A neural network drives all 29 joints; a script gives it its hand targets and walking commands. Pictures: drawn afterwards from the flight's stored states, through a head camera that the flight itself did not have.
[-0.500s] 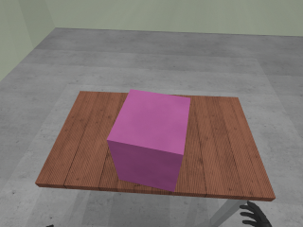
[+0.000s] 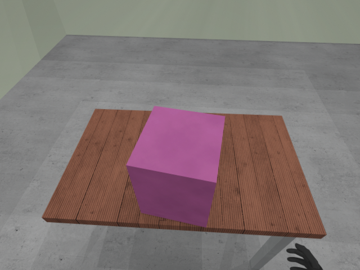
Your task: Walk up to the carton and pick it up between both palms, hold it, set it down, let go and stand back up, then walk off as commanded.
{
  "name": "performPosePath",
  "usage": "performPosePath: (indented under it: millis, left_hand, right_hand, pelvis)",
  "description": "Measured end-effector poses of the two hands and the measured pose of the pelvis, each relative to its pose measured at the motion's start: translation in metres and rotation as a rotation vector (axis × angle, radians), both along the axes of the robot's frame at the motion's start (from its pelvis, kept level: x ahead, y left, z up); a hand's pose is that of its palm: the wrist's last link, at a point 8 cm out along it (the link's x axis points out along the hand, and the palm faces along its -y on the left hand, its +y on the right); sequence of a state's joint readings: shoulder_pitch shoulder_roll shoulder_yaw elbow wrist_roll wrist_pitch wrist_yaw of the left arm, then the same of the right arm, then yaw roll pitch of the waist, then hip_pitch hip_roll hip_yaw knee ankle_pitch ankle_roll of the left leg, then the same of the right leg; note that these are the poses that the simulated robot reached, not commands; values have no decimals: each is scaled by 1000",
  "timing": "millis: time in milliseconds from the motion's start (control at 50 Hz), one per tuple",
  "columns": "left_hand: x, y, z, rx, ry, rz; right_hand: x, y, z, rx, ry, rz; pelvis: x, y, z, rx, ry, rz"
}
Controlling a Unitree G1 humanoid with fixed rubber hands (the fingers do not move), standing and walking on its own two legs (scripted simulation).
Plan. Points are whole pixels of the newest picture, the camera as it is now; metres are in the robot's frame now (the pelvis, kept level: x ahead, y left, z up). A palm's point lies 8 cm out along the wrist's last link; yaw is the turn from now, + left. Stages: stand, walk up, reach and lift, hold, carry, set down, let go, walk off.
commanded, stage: stand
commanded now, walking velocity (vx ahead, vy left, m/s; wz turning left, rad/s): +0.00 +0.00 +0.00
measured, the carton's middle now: (180, 167) +0.41 +0.01 -0.05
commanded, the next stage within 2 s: walk off in 0.40 s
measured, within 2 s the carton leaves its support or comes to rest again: neither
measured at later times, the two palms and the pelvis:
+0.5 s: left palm out of the picture +0.08 +0.31 -0.10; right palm out of the picture +0.13 -0.29 -0.09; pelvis +0.00 +0.00 +0.00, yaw +0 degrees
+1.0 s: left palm out of the picture +0.04 +0.28 -0.08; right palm out of the picture +0.03 -0.35 -0.14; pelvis -0.08 -0.04 -0.02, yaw -1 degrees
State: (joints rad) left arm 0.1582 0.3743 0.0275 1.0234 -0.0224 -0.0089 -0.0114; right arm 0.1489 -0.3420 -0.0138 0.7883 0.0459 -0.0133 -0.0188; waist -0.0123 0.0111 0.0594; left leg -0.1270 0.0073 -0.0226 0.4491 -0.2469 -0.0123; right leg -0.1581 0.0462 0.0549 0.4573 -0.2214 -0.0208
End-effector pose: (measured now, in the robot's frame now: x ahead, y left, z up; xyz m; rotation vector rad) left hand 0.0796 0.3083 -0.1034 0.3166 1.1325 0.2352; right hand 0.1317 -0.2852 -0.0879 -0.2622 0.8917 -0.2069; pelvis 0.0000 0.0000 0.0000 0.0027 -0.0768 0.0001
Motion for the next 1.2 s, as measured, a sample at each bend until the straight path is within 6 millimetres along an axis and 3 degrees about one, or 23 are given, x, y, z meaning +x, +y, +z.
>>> performPosePath:
  millis: [640,720,800,960,1060,1200]
  left_hand:
    - [2,2,3,13,-19,0]
    - [15,8,12,40,-95,-36]
    - [10,13,20,81,-121,-53]
    - [-29,-15,24,130,-94,-64]
    - [-57,-40,36,136,-91,-62]
    - [-75,-49,50,175,-168,-87]
  right_hand:
    - [-7,-4,-3,-7,32,-4]
    - [-28,-12,-12,-31,108,-7]
    - [-50,-20,-23,-32,154,-6]
    - [-93,-58,-51,-7,190,-12]
    - [-125,-70,-55,22,217,-34]
    - [-170,-80,-63,27,233,-31]
  pelvis:
    - [-3,0,0,0,9,0]
    - [-15,1,-4,0,33,0]
    - [-31,-4,-9,9,33,1]
    - [-67,-37,-22,24,39,-17]
    - [-92,-48,-14,61,23,-32]
    - [-135,-56,-16,75,36,-31]
